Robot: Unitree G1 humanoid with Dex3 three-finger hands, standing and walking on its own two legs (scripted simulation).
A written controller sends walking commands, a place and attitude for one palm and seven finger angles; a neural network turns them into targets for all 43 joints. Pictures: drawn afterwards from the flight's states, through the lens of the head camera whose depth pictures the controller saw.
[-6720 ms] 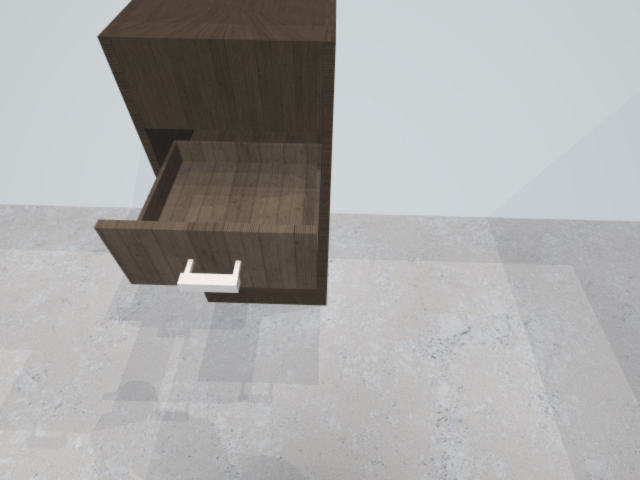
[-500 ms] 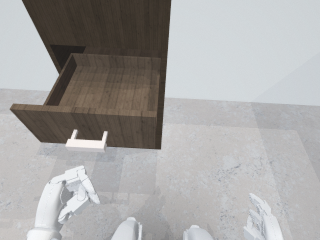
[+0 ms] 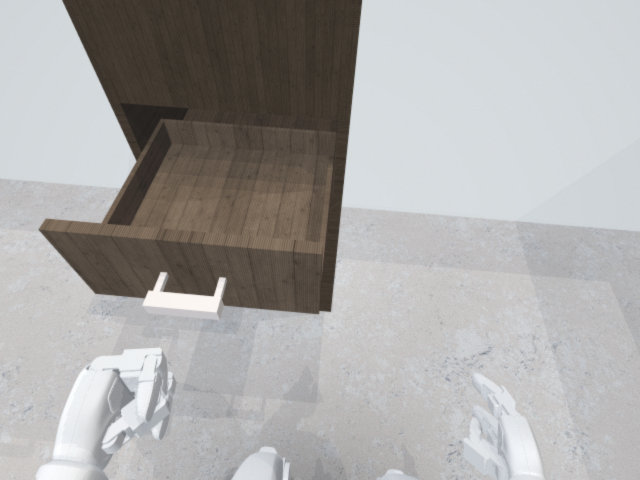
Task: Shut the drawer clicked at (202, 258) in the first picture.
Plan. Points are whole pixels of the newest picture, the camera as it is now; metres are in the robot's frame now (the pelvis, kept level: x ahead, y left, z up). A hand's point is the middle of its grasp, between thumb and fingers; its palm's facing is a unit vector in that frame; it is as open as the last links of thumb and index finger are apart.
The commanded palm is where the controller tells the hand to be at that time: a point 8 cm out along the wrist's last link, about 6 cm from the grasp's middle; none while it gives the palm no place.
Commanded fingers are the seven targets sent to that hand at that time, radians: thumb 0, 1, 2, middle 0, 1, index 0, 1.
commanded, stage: raise the hand and make a fist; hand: left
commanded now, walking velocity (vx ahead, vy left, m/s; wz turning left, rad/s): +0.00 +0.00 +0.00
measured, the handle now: (188, 293) +0.37 +0.22 -0.04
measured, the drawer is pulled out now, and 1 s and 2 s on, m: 0.29 0.29 0.29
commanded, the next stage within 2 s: bring the fist close to the handle in 0.32 s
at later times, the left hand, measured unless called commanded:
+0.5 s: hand (157, 419) +0.18 +0.18 +0.06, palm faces -0.02 -1.00 -0.07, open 3.2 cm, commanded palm +0.16 +0.24 +0.05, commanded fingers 0.00 0.90 0.90 -1.40 -1.60 -1.40 -1.60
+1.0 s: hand (187, 383) +0.23 +0.18 +0.00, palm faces -0.07 -1.00 -0.04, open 3.3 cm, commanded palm +0.22 +0.24 +0.00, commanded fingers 0.00 0.90 0.90 -1.40 -1.60 -1.40 -1.60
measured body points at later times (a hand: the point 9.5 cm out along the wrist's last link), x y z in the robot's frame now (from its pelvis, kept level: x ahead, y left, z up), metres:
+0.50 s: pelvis -0.01 -0.01 +0.00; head +0.04 +0.00 +0.44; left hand +0.18 +0.23 +0.06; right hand +0.18 -0.24 -0.07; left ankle +0.02 +0.11 -0.66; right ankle -0.01 -0.13 -0.66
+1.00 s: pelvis -0.02 +0.00 -0.03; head +0.07 +0.01 +0.41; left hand +0.23 +0.23 +0.01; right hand +0.16 -0.24 -0.11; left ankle +0.02 +0.11 -0.66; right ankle -0.01 -0.13 -0.66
